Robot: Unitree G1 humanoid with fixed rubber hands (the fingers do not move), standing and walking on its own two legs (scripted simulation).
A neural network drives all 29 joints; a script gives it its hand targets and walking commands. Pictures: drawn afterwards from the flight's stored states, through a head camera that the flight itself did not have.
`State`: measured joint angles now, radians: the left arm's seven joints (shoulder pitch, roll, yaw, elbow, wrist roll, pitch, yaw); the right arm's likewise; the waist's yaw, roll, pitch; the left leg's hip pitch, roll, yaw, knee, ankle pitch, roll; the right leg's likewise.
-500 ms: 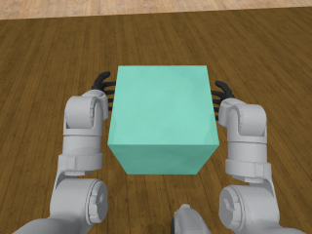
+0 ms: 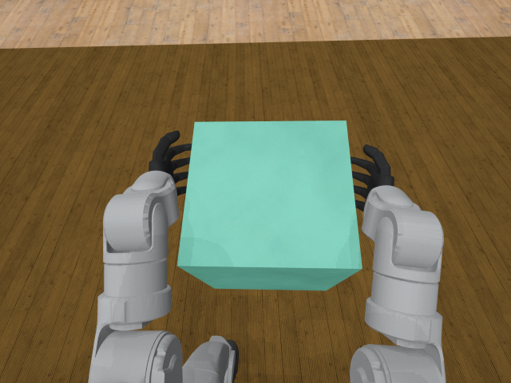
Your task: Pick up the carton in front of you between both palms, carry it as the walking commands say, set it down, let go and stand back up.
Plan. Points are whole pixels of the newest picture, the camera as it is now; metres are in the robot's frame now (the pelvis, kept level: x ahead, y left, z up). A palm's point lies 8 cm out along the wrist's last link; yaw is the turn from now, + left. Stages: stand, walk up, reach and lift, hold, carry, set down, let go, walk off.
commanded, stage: carry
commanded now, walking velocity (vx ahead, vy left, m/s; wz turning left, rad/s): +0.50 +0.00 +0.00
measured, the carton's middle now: (269, 218) +0.36 +0.02 +0.01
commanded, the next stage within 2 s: none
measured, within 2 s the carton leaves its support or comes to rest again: neither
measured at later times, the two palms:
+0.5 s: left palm (217, 61) +0.69 +0.16 +0.07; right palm (364, 73) +0.67 -0.14 +0.07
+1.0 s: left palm out of the picture +0.98 +0.18 +0.05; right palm (339, 4) +0.99 -0.11 +0.04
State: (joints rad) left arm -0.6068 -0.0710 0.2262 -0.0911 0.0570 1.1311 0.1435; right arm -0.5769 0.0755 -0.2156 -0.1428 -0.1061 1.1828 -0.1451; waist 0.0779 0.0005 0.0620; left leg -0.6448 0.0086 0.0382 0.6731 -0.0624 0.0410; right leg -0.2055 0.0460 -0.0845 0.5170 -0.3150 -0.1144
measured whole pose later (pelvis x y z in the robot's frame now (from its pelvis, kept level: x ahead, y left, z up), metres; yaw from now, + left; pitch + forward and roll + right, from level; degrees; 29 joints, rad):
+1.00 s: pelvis +0.62 +0.02 -0.07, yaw +0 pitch +6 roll +1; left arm -0.67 -0.05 0.20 0.06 0.04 1.19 0.19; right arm -0.63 0.06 -0.23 -0.02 -0.11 1.20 -0.16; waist 0.08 0.00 -0.01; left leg -0.67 0.02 0.03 0.68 -0.01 0.04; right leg -0.18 0.07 -0.06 0.50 -0.31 -0.12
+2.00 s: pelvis +1.20 +0.03 -0.14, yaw +0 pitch +6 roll +1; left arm -0.67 -0.05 0.21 0.09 0.04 1.18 0.21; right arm -0.63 0.05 -0.21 0.03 -0.10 1.20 -0.17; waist 0.07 0.00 -0.01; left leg -0.71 0.04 0.00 0.83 -0.12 0.03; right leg -0.25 0.06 -0.07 0.52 -0.25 -0.13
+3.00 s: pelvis +1.77 +0.04 -0.21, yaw +1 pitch +5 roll +2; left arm -0.70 -0.05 0.24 0.14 0.05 1.18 0.24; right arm -0.68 0.04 -0.19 0.11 -0.10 1.24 -0.18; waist 0.06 0.00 0.01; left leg -0.71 0.05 -0.01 0.95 -0.24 0.02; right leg -0.32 0.05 -0.08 0.54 -0.20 -0.13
